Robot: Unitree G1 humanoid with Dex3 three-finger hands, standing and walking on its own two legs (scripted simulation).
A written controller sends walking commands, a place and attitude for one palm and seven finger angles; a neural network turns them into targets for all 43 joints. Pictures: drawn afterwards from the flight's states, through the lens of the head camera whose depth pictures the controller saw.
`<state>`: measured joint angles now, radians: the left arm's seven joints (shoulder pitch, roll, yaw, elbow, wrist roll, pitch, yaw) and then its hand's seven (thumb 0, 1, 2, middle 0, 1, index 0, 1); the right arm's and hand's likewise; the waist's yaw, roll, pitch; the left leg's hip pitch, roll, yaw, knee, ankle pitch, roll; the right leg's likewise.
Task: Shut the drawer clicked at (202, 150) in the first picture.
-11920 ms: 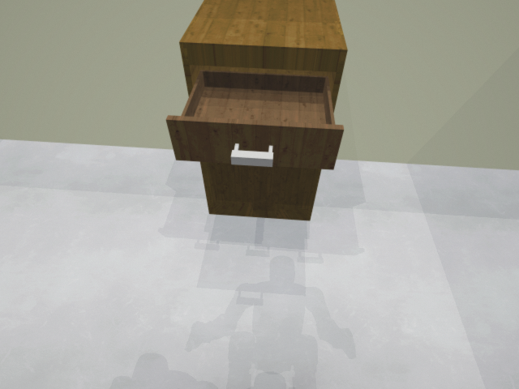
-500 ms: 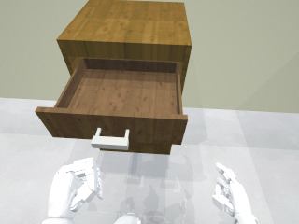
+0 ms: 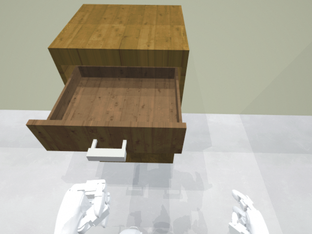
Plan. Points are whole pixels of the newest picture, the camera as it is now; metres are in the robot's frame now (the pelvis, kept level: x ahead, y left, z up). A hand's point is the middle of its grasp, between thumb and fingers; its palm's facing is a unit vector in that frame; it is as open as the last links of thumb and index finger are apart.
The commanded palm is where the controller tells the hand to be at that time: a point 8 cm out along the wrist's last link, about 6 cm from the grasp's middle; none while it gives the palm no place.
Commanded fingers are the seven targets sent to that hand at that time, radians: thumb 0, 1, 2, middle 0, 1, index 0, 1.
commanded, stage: raise the hand and make a fist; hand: left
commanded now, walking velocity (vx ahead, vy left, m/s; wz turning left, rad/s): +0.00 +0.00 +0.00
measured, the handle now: (108, 148) +0.36 +0.16 -0.01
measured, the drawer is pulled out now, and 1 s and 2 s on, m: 0.29 0.29 0.29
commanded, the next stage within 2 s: bring the fist close to the handle in 0.12 s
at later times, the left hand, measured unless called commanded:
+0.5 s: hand (103, 200) +0.19 +0.12 +0.07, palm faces +0.03 -1.00 -0.04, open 3.3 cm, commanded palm +0.17 +0.18 +0.06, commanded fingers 0.00 0.90 0.90 -1.40 -1.60 -1.40 -1.60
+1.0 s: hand (116, 191) +0.23 +0.11 +0.01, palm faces -0.08 -1.00 -0.01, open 3.3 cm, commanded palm +0.22 +0.17 +0.01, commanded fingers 0.00 0.90 0.90 -1.40 -1.60 -1.40 -1.60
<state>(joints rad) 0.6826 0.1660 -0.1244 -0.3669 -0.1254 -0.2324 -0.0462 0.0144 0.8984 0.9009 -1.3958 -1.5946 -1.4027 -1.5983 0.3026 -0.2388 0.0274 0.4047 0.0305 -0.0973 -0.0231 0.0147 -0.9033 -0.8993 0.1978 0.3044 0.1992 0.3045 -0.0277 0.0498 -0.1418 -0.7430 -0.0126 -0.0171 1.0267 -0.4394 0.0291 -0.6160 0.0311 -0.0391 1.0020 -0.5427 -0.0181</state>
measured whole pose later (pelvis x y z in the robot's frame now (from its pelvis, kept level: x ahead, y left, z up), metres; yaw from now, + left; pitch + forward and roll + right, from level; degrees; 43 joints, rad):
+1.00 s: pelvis -0.01 -0.01 -0.04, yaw +0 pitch +17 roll -2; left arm 0.36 0.16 -0.05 -0.03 -0.14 -0.40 -0.06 0.01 0.90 0.90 -1.40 -1.60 -1.40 -1.60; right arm 0.23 -0.24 0.02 0.48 0.00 -0.10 -0.01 0.01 -0.90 -0.90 0.20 0.30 0.20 0.30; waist -0.04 0.04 -0.17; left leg -1.01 0.00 -0.03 1.21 -0.49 0.02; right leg -0.88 0.04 -0.06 1.19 -0.60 -0.03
